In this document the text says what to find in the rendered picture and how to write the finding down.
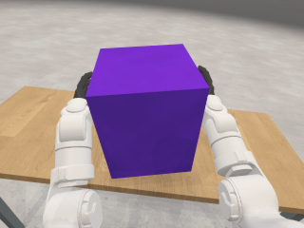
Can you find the robot left hand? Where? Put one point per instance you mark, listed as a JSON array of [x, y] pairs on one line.
[[82, 86]]

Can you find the table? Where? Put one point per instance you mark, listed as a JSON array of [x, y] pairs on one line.
[[28, 121]]

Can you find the carton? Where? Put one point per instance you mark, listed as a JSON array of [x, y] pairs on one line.
[[147, 104]]

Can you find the left robot forearm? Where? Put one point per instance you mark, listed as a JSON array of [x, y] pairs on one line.
[[73, 144]]

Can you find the robot right hand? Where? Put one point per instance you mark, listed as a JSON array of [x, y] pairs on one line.
[[206, 76]]

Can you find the left robot upper arm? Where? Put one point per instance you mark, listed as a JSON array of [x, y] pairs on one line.
[[74, 209]]

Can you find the right robot forearm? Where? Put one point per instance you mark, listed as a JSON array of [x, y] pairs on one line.
[[232, 159]]

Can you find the right robot upper arm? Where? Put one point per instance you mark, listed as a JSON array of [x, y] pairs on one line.
[[250, 202]]

